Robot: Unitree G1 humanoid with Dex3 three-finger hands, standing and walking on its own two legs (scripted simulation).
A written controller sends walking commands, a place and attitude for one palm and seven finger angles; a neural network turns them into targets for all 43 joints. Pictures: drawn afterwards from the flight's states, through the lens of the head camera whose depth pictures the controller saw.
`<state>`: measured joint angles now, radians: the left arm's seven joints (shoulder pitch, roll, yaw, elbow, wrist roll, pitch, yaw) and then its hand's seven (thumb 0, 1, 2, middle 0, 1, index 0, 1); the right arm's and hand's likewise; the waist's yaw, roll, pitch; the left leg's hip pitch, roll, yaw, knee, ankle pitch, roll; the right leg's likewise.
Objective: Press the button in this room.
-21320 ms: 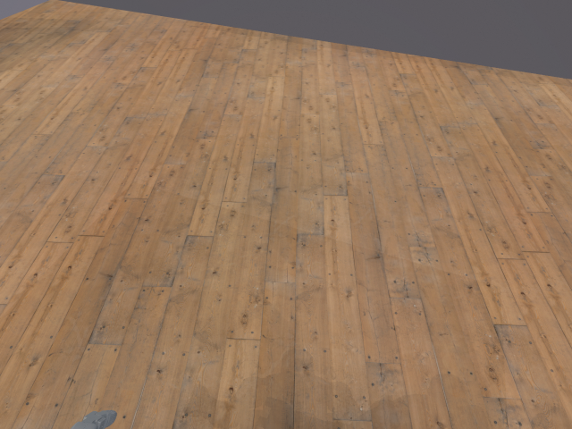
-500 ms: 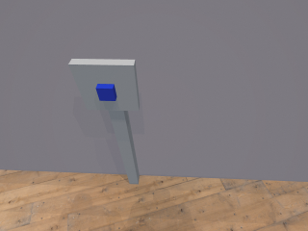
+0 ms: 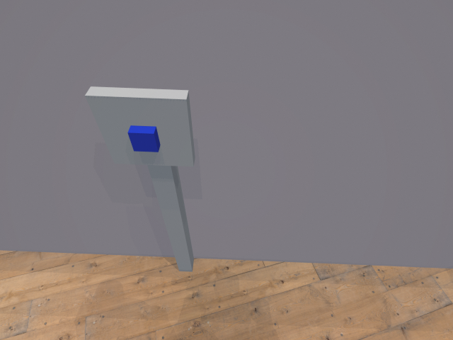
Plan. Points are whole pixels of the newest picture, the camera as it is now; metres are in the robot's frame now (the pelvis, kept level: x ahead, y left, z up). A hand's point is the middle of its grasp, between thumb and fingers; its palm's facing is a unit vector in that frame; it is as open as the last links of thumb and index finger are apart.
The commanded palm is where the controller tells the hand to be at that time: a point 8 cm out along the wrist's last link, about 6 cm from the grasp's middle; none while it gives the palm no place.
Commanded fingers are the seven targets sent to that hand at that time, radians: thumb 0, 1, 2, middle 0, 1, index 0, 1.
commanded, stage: look again from close up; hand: left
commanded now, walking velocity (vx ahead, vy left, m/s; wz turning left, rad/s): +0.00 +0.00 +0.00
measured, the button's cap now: (145, 137) +0.48 +0.20 +0.08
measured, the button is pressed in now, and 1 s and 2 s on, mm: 0 0 0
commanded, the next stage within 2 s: raise the hand and make a fist in 0.02 s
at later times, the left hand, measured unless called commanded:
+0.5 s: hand (142, 323) +0.16 +0.15 -0.03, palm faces -0.02 -1.00 +0.01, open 5.7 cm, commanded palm +0.12 +0.23 -0.03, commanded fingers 0.00 0.90 0.90 -0.75 -0.90 -0.75 -0.90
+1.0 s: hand (108, 310) +0.17 +0.20 +0.01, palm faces +0.05 -1.00 -0.06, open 3.1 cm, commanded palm +0.13 +0.25 +0.01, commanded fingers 0.00 0.90 0.90 -1.30 -1.50 -1.30 -1.50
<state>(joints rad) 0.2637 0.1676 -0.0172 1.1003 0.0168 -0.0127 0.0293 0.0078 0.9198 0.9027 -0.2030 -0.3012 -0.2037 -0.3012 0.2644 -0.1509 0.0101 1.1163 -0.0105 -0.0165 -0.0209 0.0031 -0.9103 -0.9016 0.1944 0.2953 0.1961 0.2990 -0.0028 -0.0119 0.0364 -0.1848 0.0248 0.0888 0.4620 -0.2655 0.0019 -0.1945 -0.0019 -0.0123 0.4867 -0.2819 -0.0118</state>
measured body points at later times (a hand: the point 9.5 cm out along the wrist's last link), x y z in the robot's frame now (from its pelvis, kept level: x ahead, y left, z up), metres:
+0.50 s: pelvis -0.02 -0.01 -0.07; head +0.01 +0.00 +0.38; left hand +0.15 +0.21 -0.03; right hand +0.22 -0.25 -0.09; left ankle -0.01 +0.12 -0.74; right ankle -0.01 -0.11 -0.74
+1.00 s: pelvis -0.03 +0.00 -0.06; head +0.01 +0.00 +0.39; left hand +0.16 +0.25 +0.01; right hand +0.12 -0.24 -0.15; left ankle -0.01 +0.12 -0.74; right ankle -0.01 -0.11 -0.74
